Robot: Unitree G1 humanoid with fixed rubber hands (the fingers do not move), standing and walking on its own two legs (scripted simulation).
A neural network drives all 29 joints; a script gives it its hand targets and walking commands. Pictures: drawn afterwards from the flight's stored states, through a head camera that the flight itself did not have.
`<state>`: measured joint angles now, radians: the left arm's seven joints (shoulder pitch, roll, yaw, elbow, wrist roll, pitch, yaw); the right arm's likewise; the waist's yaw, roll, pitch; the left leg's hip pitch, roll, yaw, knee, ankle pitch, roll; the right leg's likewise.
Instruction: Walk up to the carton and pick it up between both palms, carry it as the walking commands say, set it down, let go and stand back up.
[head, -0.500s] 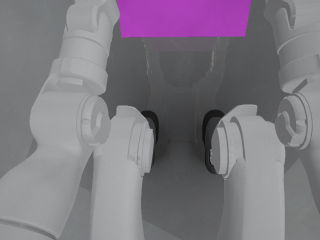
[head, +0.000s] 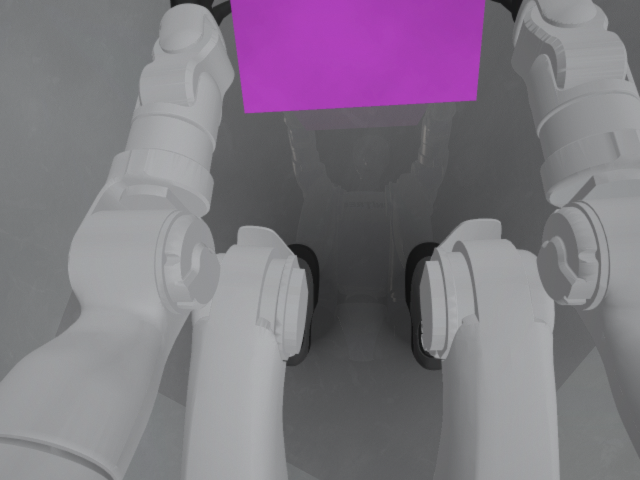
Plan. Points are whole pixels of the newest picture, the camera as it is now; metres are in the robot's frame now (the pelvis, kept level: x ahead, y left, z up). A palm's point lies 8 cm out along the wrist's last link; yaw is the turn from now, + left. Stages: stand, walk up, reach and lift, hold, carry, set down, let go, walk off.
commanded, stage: set down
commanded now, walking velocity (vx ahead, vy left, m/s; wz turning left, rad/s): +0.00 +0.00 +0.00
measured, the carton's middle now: (356, 31) +0.53 -0.01 -0.24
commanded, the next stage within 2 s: none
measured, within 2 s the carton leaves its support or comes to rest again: rests again in 0.36 s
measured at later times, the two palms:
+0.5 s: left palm (196, 7) +0.55 +0.14 -0.16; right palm out of the picture +0.54 -0.17 -0.17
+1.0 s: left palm (198, 10) +0.54 +0.14 -0.17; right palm out of the picture +0.54 -0.18 -0.18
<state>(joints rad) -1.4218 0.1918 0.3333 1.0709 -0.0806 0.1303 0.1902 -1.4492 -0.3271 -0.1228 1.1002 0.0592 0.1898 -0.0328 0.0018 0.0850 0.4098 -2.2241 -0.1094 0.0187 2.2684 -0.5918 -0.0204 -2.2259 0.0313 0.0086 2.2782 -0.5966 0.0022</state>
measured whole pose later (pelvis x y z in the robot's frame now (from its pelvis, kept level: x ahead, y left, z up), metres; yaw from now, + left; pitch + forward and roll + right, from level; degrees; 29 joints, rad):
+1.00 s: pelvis +0.01 +0.00 +0.00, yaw +0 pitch +30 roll +1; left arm -1.44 0.24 0.26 1.10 -0.10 0.07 0.11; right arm -1.48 -0.35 -0.10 1.15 0.09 0.09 -0.02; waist 0.01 0.06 0.49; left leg -2.18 -0.10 0.02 2.30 -0.64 -0.03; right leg -2.20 0.04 0.01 2.31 -0.63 -0.01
